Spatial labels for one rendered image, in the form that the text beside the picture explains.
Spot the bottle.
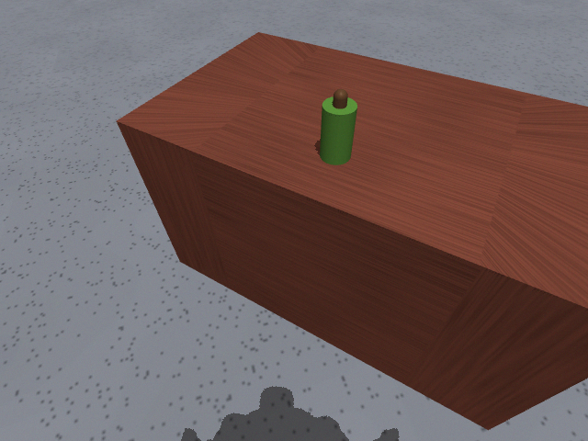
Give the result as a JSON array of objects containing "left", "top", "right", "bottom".
[{"left": 320, "top": 89, "right": 357, "bottom": 165}]

